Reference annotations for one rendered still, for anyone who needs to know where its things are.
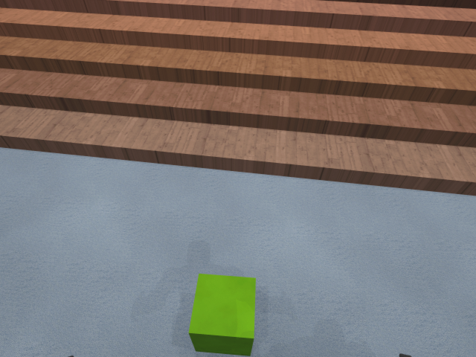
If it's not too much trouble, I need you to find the carton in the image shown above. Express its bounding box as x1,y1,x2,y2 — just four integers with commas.
189,274,256,356

